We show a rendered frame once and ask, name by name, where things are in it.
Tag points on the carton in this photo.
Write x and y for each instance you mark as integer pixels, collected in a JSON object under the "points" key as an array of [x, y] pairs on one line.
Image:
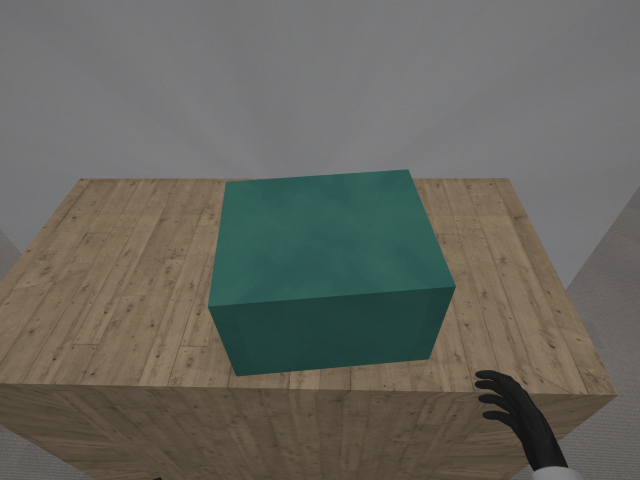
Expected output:
{"points": [[327, 271]]}

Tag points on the pedestal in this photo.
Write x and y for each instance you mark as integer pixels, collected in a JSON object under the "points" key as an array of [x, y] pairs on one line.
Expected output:
{"points": [[110, 359]]}

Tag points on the robot right hand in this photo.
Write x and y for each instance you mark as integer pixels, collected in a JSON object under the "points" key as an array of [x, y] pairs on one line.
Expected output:
{"points": [[525, 419]]}

